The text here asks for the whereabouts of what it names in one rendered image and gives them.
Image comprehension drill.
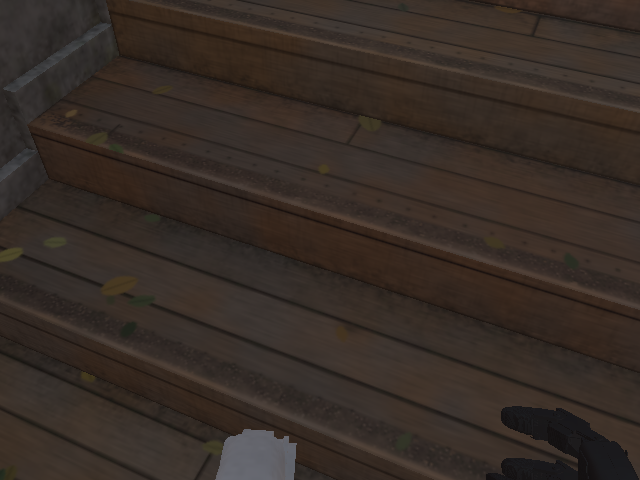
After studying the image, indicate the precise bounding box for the left robot thigh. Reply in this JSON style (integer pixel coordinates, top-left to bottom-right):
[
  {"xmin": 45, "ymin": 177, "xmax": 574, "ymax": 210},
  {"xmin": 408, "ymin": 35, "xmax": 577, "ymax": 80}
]
[{"xmin": 215, "ymin": 429, "xmax": 297, "ymax": 480}]

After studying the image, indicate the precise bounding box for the robot right hand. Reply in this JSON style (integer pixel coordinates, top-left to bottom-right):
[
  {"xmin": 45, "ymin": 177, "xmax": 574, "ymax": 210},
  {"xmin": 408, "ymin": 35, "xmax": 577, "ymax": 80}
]
[{"xmin": 486, "ymin": 406, "xmax": 639, "ymax": 480}]

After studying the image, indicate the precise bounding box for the robot left shin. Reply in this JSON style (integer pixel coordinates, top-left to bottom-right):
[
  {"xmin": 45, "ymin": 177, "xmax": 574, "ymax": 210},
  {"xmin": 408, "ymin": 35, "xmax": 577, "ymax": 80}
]
[{"xmin": 220, "ymin": 436, "xmax": 234, "ymax": 463}]

